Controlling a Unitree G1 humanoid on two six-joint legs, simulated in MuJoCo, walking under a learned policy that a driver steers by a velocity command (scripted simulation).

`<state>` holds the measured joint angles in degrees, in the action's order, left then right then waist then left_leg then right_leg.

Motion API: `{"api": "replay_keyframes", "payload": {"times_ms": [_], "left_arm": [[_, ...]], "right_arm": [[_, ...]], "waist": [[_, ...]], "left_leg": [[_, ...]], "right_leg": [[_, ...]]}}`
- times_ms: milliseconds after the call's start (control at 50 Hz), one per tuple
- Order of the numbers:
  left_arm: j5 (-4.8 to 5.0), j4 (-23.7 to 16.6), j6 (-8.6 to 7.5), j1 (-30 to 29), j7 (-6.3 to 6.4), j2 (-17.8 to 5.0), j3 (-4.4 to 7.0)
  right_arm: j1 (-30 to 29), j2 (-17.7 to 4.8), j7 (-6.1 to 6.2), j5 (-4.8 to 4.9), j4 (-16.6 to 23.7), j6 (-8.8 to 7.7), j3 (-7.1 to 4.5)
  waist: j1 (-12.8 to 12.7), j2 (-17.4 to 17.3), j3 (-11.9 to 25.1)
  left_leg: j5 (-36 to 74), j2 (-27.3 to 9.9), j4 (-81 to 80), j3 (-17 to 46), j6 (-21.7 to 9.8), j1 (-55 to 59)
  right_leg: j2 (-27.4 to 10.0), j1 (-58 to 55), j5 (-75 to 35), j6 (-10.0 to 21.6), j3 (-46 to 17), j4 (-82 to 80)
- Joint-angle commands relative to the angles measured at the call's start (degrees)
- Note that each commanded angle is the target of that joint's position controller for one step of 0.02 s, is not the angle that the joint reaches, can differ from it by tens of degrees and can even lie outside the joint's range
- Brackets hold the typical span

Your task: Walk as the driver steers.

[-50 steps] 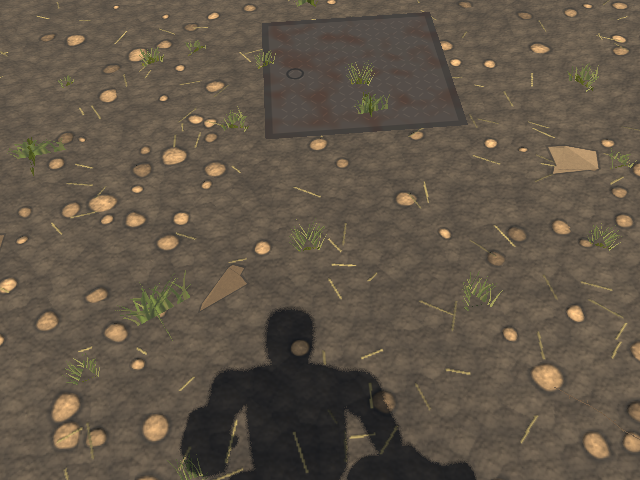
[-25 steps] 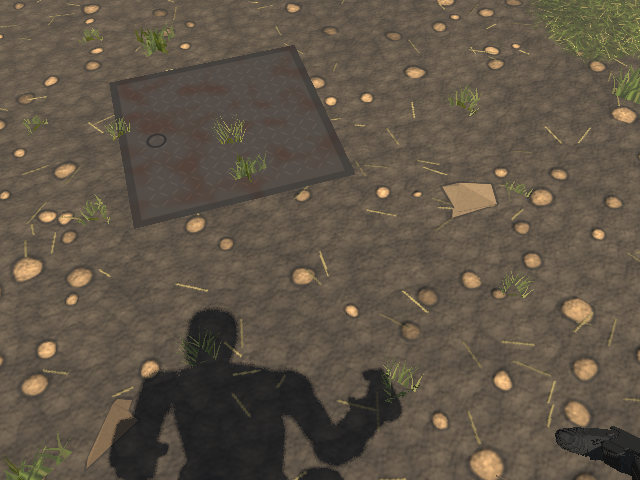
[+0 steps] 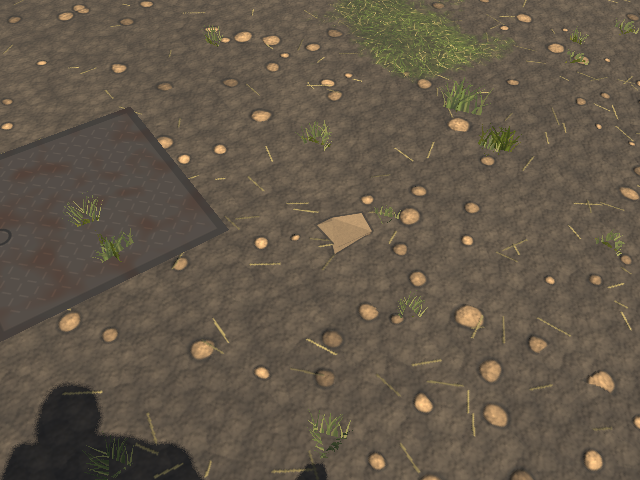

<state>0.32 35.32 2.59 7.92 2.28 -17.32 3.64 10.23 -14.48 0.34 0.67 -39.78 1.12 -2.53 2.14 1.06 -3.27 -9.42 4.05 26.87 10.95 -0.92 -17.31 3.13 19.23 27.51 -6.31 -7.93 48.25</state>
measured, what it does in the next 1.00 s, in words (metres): walks ahead: right foot, then left foot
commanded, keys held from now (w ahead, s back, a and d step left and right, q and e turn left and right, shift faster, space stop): q+shift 0.12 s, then w+q+shift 0.34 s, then w+e+shift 0.54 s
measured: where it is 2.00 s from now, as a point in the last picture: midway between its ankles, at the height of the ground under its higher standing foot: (196, 200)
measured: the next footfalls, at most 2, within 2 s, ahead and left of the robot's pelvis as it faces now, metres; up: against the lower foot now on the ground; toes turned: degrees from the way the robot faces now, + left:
right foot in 0.14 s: +0.02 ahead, -0.13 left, +0.00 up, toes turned +15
left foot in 0.64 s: +0.25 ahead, +0.27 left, +0.00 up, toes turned +29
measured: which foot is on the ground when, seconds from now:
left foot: down 0.00-0.16, up 0.18-0.62, down 0.64-1.00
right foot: up 0.00-0.12, down 0.14-0.66, up 0.68-1.00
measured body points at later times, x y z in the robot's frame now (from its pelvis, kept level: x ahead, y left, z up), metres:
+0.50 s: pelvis +0.09 +0.03 -0.01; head +0.10 +0.02 +0.44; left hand -0.02 +0.29 -0.12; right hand +0.36 -0.15 -0.10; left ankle +0.14 +0.22 -0.66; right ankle -0.02 -0.14 -0.74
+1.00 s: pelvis +0.41 +0.25 -0.02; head +0.43 +0.26 +0.43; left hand +0.50 +0.54 -0.13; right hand +0.43 -0.01 -0.16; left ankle +0.21 +0.26 -0.74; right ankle +0.62 +0.21 -0.67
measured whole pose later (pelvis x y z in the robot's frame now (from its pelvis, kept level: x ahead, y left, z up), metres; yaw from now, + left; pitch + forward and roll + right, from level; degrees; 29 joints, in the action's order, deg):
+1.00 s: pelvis +0.41 +0.25 -0.02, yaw +12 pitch +0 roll +1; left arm -0.4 44.3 -0.2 7.8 -4.3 -15.9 2.6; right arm 27.5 -14.0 0.4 -1.4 -52.1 -5.6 -2.4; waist 1.1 1.1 -1.8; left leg -19.3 3.0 10.7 -17.6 -0.9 12.8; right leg -3.9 46.4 -2.8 7.5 8.0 54.3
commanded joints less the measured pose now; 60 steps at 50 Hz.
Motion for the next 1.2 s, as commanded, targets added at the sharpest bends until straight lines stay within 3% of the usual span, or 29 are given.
{"api": "replay_keyframes", "payload": {"times_ms": [20, 120, 140, 160, 180, 200, 220, 260, 340, 360, 440, 560, 600, 620, 640, 660, 680, 720, 760, 800, 840, 960, 1020, 1060, 1100, 1120, 1140, 1160, 1200], "left_arm": [[0.87, -3.35, -1.68, -0.67, 0.41, -4.45, 1.55], [1.38, 0.19, -3.65, 3.61, -0.94, -4.81, 2.26], [1.37, 1.96, -3.7, 7.58, -1.07, -5.93, 2.81], [0.87, 1.67, -3.37, 8.14, -0.77, -8.17, 3.24], [-1.91, 1.04, -3.72, 7.22, -1.46, -12.19, 4.0], [-2.74, 0.32, -4.84, 3.57, -1.4, -10.5, 3.65], [-1.67, -0.12, -5.64, 0.84, -0.71, -7.44, 2.78], [-0.09, 0.3, -6.54, 2.25, 0.12, -5.01, 1.81], [-1.26, 2.05, -8.05, 9.13, -0.7, -5.41, 1.27], [-3.59, 4.02, -7.26, 13.33, -1.72, -7.39, 1.42], [-3.08, 5.11, -7.97, 13.79, -2.04, -6.63, 1.29], [-2.3, 11.89, -7.9, 21.26, -1.54, -6.46, 0.61], [-1.76, 14.54, -7.24, 22.02, -1.54, -8.85, 0.57], [-1.64, 15.62, -7.03, 21.97, -1.58, -10.77, 0.76], [-0.9, 14.77, -7.23, 17.9, -1.7, -11.49, 0.75], [0.67, 10.25, -7.82, 20.45, -3.48, -1.68, -1.7], [0.61, 9.26, -8.66, 16.06, -3.39, -4.3, -0.57], [0.56, 8.1, -8.12, 10.54, -3.29, -3.86, -0.05], [-1.07, 11.4, -6.1, 16.43, -4.19, -0.99, -0.18], [-1.13, 13.08, -4.01, 17.29, -4.97, 0.86, -0.07], [-1.02, 11.22, -2.92, 12.1, -5.63, 1.72, -0.14], [-0.9, 5.73, -3.31, -1.35, -6.86, 1.23, -1.39], [-0.53, 5.17, -3.18, -0.08, -7.03, 0.02, -1.69], [-0.58, 7.72, -2.43, 10.05, -6.24, -4.08, -0.44], [-0.41, 14.44, -2.28, 32.71, -4.57, -10.56, 2.97], [1.63, 14.49, -2.22, 27.92, -3.43, -10.29, 3.97], [0.09, 12.68, -2.13, 20.41, -3.61, -14.07, 3.9], [-1.17, 10.35, -2.13, 18.23, -3.13, -15.53, 4.37], [-2.1, 10.84, -2.92, 15.79, -2.15, -7.82, 2.75]], "right_arm": [[-0.89, -13.28, 0.61, 0.53, 4.41, -0.2, -4.19], [-2.2, -12.37, 1.86, 2.4, 5.11, 0.95, -5.15], [-2.15, -11.41, 2.3, 2.8, 5.38, 1.21, -4.94], [1.25, -8.34, 2.26, 2.33, 4.85, 1.48, -4.18], [-1.42, -7.81, 1.97, 2.6, 7.42, 0.5, -4.2], [-3.5, -11.62, 1.72, 2.03, 8.16, -0.53, -4.88], [-2.83, -12.74, 1.31, 1.55, 7.1, -0.89, -5.22], [0.5, -10.17, 0.61, 0.66, 5.0, -1.17, -4.67], [-2.18, -8.14, -0.91, 1.33, 7.15, -2.54, -3.47], [-6.19, -8.49, -3.59, -5.33, 7.34, -0.29, -3.49], [-7.43, -8.29, -6.46, -2.72, 7.91, 0.88, -3.29], [-16.78, -5.16, -6.62, -3.45, 11.23, -0.79, -0.72], [-10.47, -5.58, -5.12, -3.68, 9.54, -1.15, -0.93], [0.65, -7.62, -4.06, -3.44, 6.78, -1.69, -1.97], [15.38, -10.7, -3.0, -3.92, 2.67, -2.66, -3.41], [20.14, -19.31, -1.79, -5.3, 1.3, -3.44, -5.52], [22.13, -19.14, -1.18, -4.51, 2.66, -4.0, -5.14], [13.77, -13.08, -0.79, -4.57, -0.68, -4.43, -3.26], [7.74, -8.39, -0.85, -3.01, -1.09, -5.03, -1.84], [7.57, -4.41, -1.02, -1.99, -2.57, -5.9, -0.84], [8.37, -4.04, -1.28, -1.51, -4.35, -7.08, -0.87], [11.99, -3.52, 0.15, -2.03, -8.14, -8.02, -0.4], [11.53, -8.37, 1.88, -1.85, -7.87, -7.76, -0.88], [9.07, -12.16, 3.17, -2.35, -7.11, -6.15, -2.04], [1.88, -14.24, 2.76, -2.83, -4.68, -4.4, -3.01], [-2.42, -8.79, 0.87, -2.1, -3.92, -4.45, -1.86], [3.28, -1.45, 0.29, -3.53, 1.14, -5.77, 0.58], [3.94, -2.62, 0.01, -2.46, 5.53, -7.34, 1.3], [-0.48, -7.64, -0.44, -3.33, 4.77, -8.8, 0.79]], "waist": [[-0.46, -13.48, 7.52], [-3.53, -12.37, 10.09], [-4.83, -10.36, 12.69], [-3.81, -0.72, 14.04], [-4.88, 13.41, 7.5], [-4.04, 12.06, 2.51], [-3.25, 9.97, 0.17], [-3.39, 7.53, 0.81], [-6.3, 5.58, -2.15], [-6.54, -0.81, -3.65], [-5.73, 5.23, -6.9], [-6.66, 4.84, -9.83], [-2.21, 7.55, -3.11], [3.67, 8.21, 3.6], [12.55, 6.64, 11.08], [9.64, -10.68, 23.7], [11.38, -9.24, 30.14], [4.65, -2.7, 8.64], [-1.42, -7.82, 3.25], [-2.96, -7.51, 0.49], [-3.57, -7.51, -3.43], [-3.87, -4.59, -7.49], [-6.75, -5.75, -3.47], [-12.99, -8.19, 2.78], [-23.61, -4.82, 11.38], [-20.94, 7.98, 4.87], [-8.08, 13.73, 4.03], [-7.74, 11.86, 14.26], [-3.84, -6.65, 1.9]], "left_leg": [[10.9, -10.74, -7.13, 20.26, -9.62, 14.27], [8.23, -8.59, -6.23, 23.29, -7.27, 11.2], [-6.75, -5.88, -5.11, 20.66, -4.73, 3.6], [-25.13, -0.12, 6.11, 12.8, -1.46, -10.38], [-22.45, 4.35, 17.2, 2.82, -0.4, -26.44], [-17.05, -2.48, 23.92, 1.81, 0.31, -31.1], [-11.93, -3.26, 27.53, 0.5, 0.89, -32.81], [-6.04, -4.78, 36.2, -1.65, 2.45, -35.46], [1.35, -8.38, 44.88, -5.63, 3.75, -40.29], [0.02, -6.24, 45.12, -7.97, 3.02, -36.68], [4.78, -7.53, 40.51, -8.45, 1.57, -37.86], [-3.61, -6.07, 16.82, -15.42, -5.14, -28.77], [-11.71, -0.7, 12.78, -20.98, -8.16, -11.13], [-12.06, 2.0, 11.99, -20.26, -8.93, 4.1], [-7.41, -1.96, 7.19, -13.26, -9.65, 25.84], [-35.1, -22.17, 0.64, 13.69, -11.21, 48.66], [-43.67, -30.43, -9.76, 31.54, -8.3, 43.39], [-24.63, -26.15, -11.21, 14.33, -4.82, 23.14], [-15.83, -20.57, -14.51, 0.18, -1.77, 11.86], [-10.47, -17.71, -16.85, -8.04, 0.13, 8.64], [-1.89, -17.0, -19.71, -14.3, 1.35, 8.06], [29.71, -13.69, -21.8, -27.87, 1.44, 13.83], [67.75, -15.74, -13.74, -30.52, 2.85, 19.27], [81.67, -17.82, 0.11, -29.14, 2.61, 21.98], [68.6, -17.01, 34.97, -25.88, 0.68, 11.13], [7.79, -3.71, 59.41, -25.06, 0.08, -3.35], [-18.85, 0.54, 73.72, -16.54, 1.71, -22.93], [-18.7, 0.21, 75.33, -5.39, 2.39, -32.93], [-11.49, -6.1, 60.48, -3.91, 1.21, -31.65]], "right_leg": [[2.43, 3.42, -0.74, 0.4, 1.48, -8.8], [2.14, -8.3, -11.96, 4.04, 0.68, -28.29], [-1.39, -18.65, -16.62, 6.02, 0.61, -33.46], [-12.24, -30.1, -9.17, 10.31, -8.44, -33.07], [-23.35, -25.99, 5.35, 16.54, -23.63, -37.82], [-25.79, -22.25, 9.96, 17.95, -24.22, -39.3], [-22.47, -22.2, 7.62, 15.57, -18.6, -39.68], [-19.15, -25.43, -0.14, 12.48, -10.98, -38.45], [-17.26, -22.6, -4.86, 12.77, -1.92, -39.93], [-16.84, -16.24, -1.97, 12.5, 0.3, -42.31], [-16.93, -16.28, -5.44, 11.33, 7.12, -44.25], [-20.84, -23.29, -28.39, 14.84, 11.42, -47.78], [-20.27, -23.81, -69.31, 14.8, 13.65, -35.11], [-20.6, -20.12, -81.93, 14.51, 13.69, -22.15], [-17.53, -6.92, -71.27, 13.26, 14.62, -3.97], [-7.76, 16.55, -21.27, 11.78, 13.06, 20.07], [-3.08, 18.78, -1.1, 13.58, 1.43, 30.85], [-8.37, 22.56, -13.53, 13.65, 1.92, 30.47], [-11.16, 16.95, -16.27, 11.95, 3.65, 25.48], [-11.54, 16.86, -18.05, 11.33, 4.71, 26.59], [-11.82, 21.95, -22.1, 10.94, 6.17, 25.97], [-7.91, 24.17, -31.63, 13.82, 15.41, 7.09], [-2.26, 12.9, -31.13, 16.68, 21.14, -1.65], [1.29, 0.74, -25.39, 18.39, 21.95, -2.33], [1.8, -23.85, -18.4, 22.9, 13.87, -7.7], [-0.16, -26.08, -17.12, 24.97, 6.98, -15.17], [-6.86, -30.76, -32.37, 30.56, -13.49, -11.06], [-15.69, -38.2, -7.04, 39.12, -36.93, -27.23], [-15.54, -21.88, 6.05, 31.31, -36.83, -38.07]]}}
Velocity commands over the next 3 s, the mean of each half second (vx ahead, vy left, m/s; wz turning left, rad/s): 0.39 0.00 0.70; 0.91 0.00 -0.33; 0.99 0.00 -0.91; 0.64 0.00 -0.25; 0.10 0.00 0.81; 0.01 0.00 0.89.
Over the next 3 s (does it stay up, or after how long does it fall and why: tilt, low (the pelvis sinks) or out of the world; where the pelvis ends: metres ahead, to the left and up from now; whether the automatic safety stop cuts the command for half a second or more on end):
stays up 1.39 0.24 0.00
